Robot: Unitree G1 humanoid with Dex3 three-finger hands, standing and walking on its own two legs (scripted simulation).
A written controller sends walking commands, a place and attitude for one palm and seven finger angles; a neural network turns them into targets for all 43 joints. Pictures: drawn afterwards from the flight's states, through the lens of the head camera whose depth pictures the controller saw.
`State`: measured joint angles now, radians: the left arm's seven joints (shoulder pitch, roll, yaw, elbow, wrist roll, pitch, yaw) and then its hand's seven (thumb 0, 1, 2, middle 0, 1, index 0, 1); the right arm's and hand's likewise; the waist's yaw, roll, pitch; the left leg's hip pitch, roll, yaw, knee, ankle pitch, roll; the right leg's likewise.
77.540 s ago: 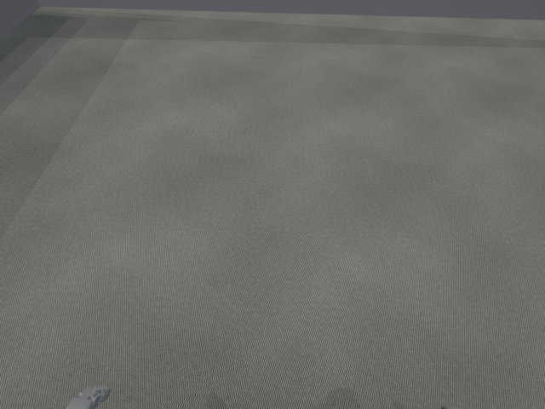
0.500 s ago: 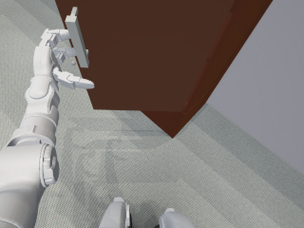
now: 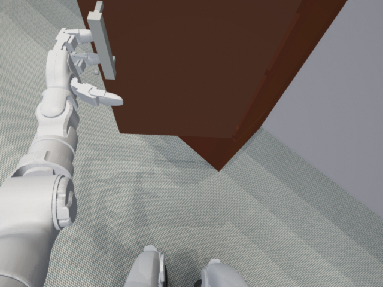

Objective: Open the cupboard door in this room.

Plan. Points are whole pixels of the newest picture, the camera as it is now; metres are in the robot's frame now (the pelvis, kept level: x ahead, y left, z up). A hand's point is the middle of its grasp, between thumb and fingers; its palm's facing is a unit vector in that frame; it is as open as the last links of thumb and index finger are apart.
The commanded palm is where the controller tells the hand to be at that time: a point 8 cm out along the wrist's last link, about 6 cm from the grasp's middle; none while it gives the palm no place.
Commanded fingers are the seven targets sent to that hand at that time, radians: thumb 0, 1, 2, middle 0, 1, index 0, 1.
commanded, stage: move the hooked fingers beside the handle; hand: left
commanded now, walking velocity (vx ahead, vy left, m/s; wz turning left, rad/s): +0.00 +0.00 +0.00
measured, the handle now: (105, 43) +0.59 +0.17 +0.10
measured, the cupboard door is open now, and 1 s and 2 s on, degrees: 43 43 43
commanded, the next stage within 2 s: none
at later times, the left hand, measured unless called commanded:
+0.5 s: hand (95, 70) +0.52 +0.19 +0.10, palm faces +0.04 -1.00 -0.01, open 14.1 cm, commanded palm +0.50 +0.21 +0.09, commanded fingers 0.00 -0.50 0.30 -0.30 -1.20 -0.30 -1.20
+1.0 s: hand (89, 71) +0.52 +0.20 +0.09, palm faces +0.02 -1.00 -0.01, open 14.0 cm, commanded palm +0.50 +0.24 +0.09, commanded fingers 0.00 -0.50 0.30 -0.30 -1.20 -0.30 -1.20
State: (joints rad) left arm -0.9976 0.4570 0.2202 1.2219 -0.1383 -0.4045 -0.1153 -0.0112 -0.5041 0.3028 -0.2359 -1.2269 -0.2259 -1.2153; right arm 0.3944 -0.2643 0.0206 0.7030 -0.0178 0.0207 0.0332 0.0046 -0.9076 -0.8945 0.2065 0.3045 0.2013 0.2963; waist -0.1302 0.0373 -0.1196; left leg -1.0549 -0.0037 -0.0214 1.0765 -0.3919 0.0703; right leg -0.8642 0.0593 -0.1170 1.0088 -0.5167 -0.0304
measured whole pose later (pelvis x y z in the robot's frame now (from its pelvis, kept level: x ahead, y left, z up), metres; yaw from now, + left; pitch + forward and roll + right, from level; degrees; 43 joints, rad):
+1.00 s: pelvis +0.01 -0.01 +0.01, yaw -3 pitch +21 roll -4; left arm -0.88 0.58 0.41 1.20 -0.12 -0.39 -0.28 -0.01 -0.50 0.30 -0.30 -1.20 -0.29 -1.20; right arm 0.40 -0.28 0.04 0.63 0.01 0.08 -0.01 0.00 -0.91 -0.89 0.21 0.30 0.20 0.30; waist -0.17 0.03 -0.11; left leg -1.00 0.04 0.01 1.04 -0.41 0.06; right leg -0.83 0.09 -0.07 0.98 -0.51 -0.04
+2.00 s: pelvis +0.01 +0.01 +0.01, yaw -3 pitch +21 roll -6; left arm -0.88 0.63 0.44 1.20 -0.13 -0.38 -0.35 -0.01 -0.50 0.30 -0.30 -1.20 -0.30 -1.20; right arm 0.40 -0.28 0.05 0.63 0.01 0.09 -0.02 0.00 -0.91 -0.89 0.21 0.30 0.20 0.30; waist -0.17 0.03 -0.12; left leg -1.01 0.03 0.02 1.04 -0.40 0.08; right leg -0.84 0.09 -0.06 0.96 -0.49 -0.02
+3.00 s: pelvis +0.01 -0.01 +0.01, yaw -3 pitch +20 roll -5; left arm -0.85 0.54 0.38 1.16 -0.14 -0.37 -0.29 -0.01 -0.50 0.30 -0.30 -1.20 -0.29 -1.20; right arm 0.39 -0.27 0.04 0.62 0.01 0.09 0.00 0.00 -0.91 -0.89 0.21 0.30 0.20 0.30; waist -0.16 0.04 -0.13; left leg -0.99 0.03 0.01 1.04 -0.41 0.06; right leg -0.81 0.09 -0.07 0.96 -0.51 -0.03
